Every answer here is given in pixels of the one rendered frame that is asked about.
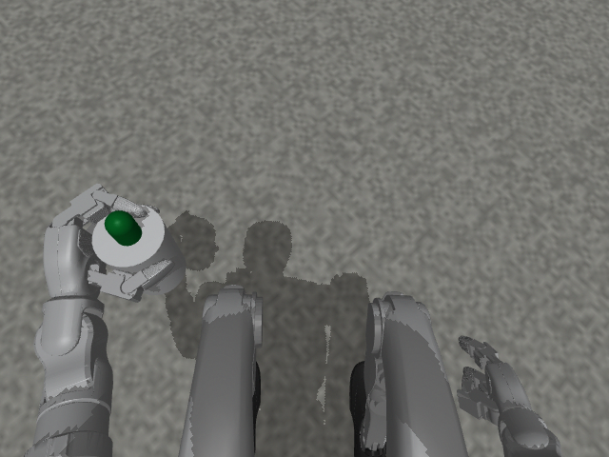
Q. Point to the left robot hand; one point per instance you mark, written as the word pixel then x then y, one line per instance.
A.
pixel 72 267

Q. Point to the bottle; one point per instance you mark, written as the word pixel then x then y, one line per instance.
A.
pixel 133 244

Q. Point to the left robot arm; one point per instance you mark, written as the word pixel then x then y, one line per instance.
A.
pixel 73 416

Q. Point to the right robot arm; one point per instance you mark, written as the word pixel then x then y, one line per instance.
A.
pixel 524 434

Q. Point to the right robot hand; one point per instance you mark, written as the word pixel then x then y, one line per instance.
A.
pixel 488 395

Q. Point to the right robot foot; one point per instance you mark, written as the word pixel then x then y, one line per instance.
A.
pixel 357 400

